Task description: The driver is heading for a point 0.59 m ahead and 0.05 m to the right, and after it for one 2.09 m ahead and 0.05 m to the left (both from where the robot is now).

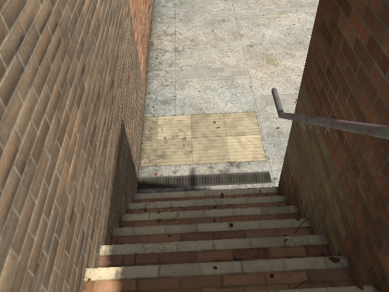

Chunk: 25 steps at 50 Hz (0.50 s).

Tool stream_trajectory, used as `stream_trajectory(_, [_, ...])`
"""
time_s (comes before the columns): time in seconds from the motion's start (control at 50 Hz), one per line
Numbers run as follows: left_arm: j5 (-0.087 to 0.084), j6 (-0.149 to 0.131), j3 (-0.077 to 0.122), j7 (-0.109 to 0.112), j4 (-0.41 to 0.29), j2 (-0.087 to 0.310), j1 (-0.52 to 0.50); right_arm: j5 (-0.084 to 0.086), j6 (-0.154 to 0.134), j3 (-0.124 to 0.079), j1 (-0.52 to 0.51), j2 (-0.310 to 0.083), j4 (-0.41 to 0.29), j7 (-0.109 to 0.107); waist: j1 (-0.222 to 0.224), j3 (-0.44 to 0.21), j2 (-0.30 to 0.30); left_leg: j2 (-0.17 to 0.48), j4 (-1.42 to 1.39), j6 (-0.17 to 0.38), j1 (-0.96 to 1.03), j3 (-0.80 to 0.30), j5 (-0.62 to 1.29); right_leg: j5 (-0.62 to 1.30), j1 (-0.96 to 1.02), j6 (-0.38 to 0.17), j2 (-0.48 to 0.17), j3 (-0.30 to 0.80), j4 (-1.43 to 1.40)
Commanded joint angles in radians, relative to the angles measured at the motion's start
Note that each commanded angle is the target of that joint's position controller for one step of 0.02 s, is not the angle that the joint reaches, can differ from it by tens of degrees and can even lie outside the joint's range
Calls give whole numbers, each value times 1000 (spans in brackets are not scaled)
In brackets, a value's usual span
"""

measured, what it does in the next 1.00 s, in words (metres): goes down: left foot, then right foot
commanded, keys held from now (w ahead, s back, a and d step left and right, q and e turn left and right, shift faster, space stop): no key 0.40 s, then w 0.60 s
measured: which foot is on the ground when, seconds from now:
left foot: up 0.00-0.36, down 0.38-1.00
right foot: down 0.00-0.36, up 0.38-0.98, down 1.00-1.00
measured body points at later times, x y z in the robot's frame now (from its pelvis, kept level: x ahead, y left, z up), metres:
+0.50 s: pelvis -0.01 +0.08 -0.01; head -0.04 +0.12 +0.44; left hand +0.17 +0.34 -0.12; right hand -0.08 -0.16 -0.13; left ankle +0.03 +0.16 -0.73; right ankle +0.11 -0.10 -0.65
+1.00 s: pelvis +0.12 +0.01 -0.02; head +0.09 +0.01 +0.43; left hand +0.25 +0.27 -0.14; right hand +0.08 -0.26 -0.15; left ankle +0.03 +0.16 -0.73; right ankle +0.11 -0.10 -0.71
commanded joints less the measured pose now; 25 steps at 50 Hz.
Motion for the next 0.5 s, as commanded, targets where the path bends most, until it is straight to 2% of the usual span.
stream_trajectory(0.02, [-4, -23, 35, 14, -97, 227, -13, -6, 26, -26, -17, -67, -60, 4, -57, -33, -92, -11, 83, -25, -13, 16, 158, 474, -130, -250, -312, 294, -125])
stream_trajectory(0.04, [-15, -15, 25, 22, -106, 197, -15, 8, 33, -22, -51, -52, -75, 13, -57, -15, -70, -5, -47, -35, -23, 2, 236, 266, -155, -234, -282, 269, -130])
stream_trajectory(0.06, [-23, -7, 8, 34, -121, 165, -40, 18, 40, -12, -110, -31, -103, 21, -45, 1, -112, -9, -99, -58, -61, -3, 275, 142, -160, -227, -278, 290, -119])
stream_trajectory(0.08, [-16, 0, 4, 41, -127, 161, -15, 18, 44, -11, -126, -27, -107, 23, -24, -16, -124, -13, -111, -72, -80, -2, 276, 71, -123, -230, -272, 309, -122])
stream_trajectory(0.12, [-1, 7, 9, 48, -143, 178, 13, 12, 46, -10, -144, -31, -125, 27, 6, -33, -175, -8, -159, -90, -127, 4, 239, -19, -25, -230, -276, 345, -136])
stream_trajectory(0.18, [17, 16, 19, 56, -166, 178, -4, 3, 34, -3, -190, -45, -170, 31, 28, -43, -187, 64, -485, -86, -94, 11, 220, -125, 88, -197, -260, 358, -152])
stream_trajectory(0.2, [24, 21, 23, 59, -185, 183, -37, 6, 29, 0, -182, -51, -178, 37, 21, -51, -201, 110, -686, -69, -11, 29, 224, -167, 98, -176, -243, 346, -173])
stream_trajectory(0.22, [20, 30, 27, 59, -199, 192, -96, 21, 26, 2, -147, -55, -174, 48, -16, -48, -207, 129, -832, -49, 126, 59, 222, -199, 14, -154, -236, 296, -197])
stream_trajectory(0.24, [3, 43, 28, 48, -215, 212, -171, 30, 29, 4, -81, -56, -152, 62, -77, -31, -195, 71, -867, -50, 215, 119, 186, -325, -116, -110, -208, 189, -208])
stream_trajectory(0.26, [1, 48, 53, 38, -230, 248, -168, 25, 21, 11, -75, -57, -133, 70, -29, -41, -188, 72, -911, -14, 431, 195, 125, -369, -206, -110, -204, 195, -275])
stream_trajectory(0.28, [-1, 58, 76, 31, -228, 285, -188, 35, 13, 9, -34, -68, -135, 80, -52, -16, -245, 77, -965, 20, 584, 200, 125, -416, -301, -112, -210, 198, -331])
stream_trajectory(0.3, [-3, 71, 95, 29, -229, 303, -227, 41, 5, 11, 37, -81, -135, 85, -92, 24, -308, 102, -1072, 48, 697, 177, 190, -477, -364, -106, -205, 184, -324])
stream_trajectory(0.32, [4, 73, 97, 28, -241, 286, -307, 29, -4, 3, 189, -98, -83, 78, -169, -11, -285, 57, -1006, 47, 923, 270, 328, -496, -492, -94, -167, 120, -253])
stream_trajectory(0.34, [12, 102, 111, 36, -246, 292, -335, 41, -14, 3, 295, -108, -68, 83, -226, 57, -236, 120, -1380, 86, 835, 120, 57, -618, -374, -91, -145, 107, -97])
stream_trajectory(0.36, [21, 127, 100, 34, -209, 204, -273, 23, -31, 30, 347, -37, -26, 79, -184, 112, -42, 103, -1459, 65, 801, 83, -67, -513, -365, -88, -92, 100, 152])
stream_trajectory(0.38, [11, 138, 92, 21, -205, 141, -276, 22, -59, 56, 431, -21, -13, 78, -181, 168, 107, 254, -1448, 41, 802, -194, -9, -594, -584, -46, -35, 153, 428])
stream_trajectory(0.4, [-24, 126, 107, 18, -250, 140, -269, 20, -74, 37, 445, -126, -22, 55, -147, 228, 209, 390, -1685, 67, 784, -703, 118, -661, -805, -7, 146, 295, 458])
stream_trajectory(0.42, [-20, 107, 119, 22, -216, 147, -250, 8, -94, 24, 424, -174, -12, 24, -151, 207, 240, 431, -1826, 64, 735, -874, -195, -505, -784, 23, 144, 452, 449])
stream_trajectory(0.44, [-30, 100, 132, 20, -185, 179, -265, 6, -102, 34, 324, -146, 5, 12, -84, 201, 215, 411, -1823, 42, 700, -770, -411, -347, -758, 34, 137, 469, 451])
stream_trajectory(0.46, [-23, 99, 135, 21, -160, 179, -293, -6, -113, 35, 248, -145, 4, 10, -59, 172, 188, 358, -1816, 40, 571, -619, -436, -214, -638, 64, 154, 399, 556])
stream_trajectory(0.48, [-5, 104, 140, 11, -126, 179, -261, -19, -126, 27, 172, -162, -2, 15, -9, 115, 217, 321, -1805, 55, 443, -514, -357, -101, -499, 84, 150, 335, 729])
stream_trajectory(0.5, [1, 110, 144, 0, -108, 181, -248, -12, -138, 35, 141, -129, -4, 25, 18, 78, 193, 292, -1808, 76, 349, -433, -277, -42, -418, 104, 148, 294, 855])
